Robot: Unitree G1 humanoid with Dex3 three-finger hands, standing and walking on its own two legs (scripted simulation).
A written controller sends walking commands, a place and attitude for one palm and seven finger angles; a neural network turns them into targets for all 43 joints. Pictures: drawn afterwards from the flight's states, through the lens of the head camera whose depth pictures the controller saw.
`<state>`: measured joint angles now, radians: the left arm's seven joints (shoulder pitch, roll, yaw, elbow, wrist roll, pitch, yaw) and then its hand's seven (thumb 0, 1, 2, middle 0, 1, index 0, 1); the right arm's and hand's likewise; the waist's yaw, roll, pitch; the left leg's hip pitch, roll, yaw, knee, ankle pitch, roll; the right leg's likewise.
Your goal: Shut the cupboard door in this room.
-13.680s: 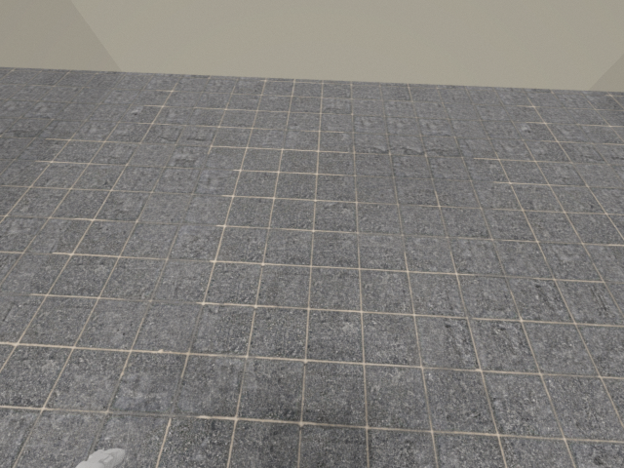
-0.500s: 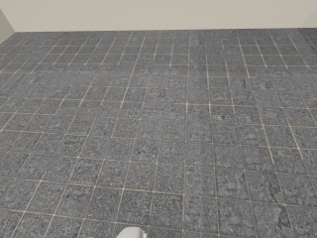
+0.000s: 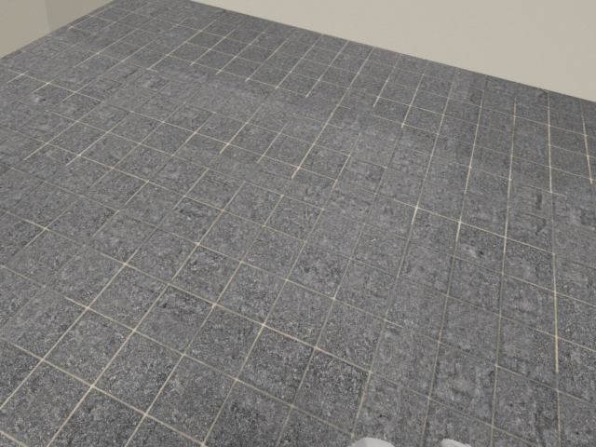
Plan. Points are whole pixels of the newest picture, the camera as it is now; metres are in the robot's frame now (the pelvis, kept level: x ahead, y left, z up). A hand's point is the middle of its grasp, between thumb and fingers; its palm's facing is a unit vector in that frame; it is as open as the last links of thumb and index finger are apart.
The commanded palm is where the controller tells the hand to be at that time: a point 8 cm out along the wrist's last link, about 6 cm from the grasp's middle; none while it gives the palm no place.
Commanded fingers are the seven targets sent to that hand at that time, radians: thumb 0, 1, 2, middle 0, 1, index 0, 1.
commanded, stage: turn or walk to find it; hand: left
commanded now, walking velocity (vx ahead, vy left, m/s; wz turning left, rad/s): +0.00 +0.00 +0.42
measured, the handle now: out of the picture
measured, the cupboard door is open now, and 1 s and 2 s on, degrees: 87 87 87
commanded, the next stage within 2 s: none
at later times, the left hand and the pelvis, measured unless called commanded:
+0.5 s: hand out of the picture +0.01 +0.15 -0.15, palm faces +0.24 -0.93 -0.27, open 7.3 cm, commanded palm none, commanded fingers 0.00 0.90 0.90 -0.20 -0.30 -0.20 -0.30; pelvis -0.01 -0.05 +0.00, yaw +14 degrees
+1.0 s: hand out of the picture -0.07 +0.19 -0.16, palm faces +0.46 -0.85 -0.25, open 7.3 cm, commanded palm none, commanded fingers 0.00 0.90 0.90 -0.20 -0.30 -0.20 -0.30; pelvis -0.05 -0.03 +0.00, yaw +25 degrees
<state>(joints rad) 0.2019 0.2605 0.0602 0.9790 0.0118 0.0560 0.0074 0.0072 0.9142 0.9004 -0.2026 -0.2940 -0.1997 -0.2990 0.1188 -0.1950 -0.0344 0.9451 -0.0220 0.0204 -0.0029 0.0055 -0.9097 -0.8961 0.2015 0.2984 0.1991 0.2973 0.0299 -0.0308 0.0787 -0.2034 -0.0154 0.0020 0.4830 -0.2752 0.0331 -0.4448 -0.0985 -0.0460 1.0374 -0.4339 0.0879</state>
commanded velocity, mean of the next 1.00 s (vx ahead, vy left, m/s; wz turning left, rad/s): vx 0.00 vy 0.00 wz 0.42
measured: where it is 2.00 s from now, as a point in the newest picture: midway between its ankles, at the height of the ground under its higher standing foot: outside the picture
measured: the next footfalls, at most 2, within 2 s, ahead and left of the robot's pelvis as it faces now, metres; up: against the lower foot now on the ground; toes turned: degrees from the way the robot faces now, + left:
right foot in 0.22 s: +0.05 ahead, -0.14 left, +0.00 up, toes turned +2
left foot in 0.68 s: -0.04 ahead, +0.10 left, +0.00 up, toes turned +23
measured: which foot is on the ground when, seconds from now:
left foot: down 0.00-0.22, up 0.24-0.66, down 0.68-1.00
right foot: up 0.00-0.20, down 0.22-0.68, up 0.70-1.00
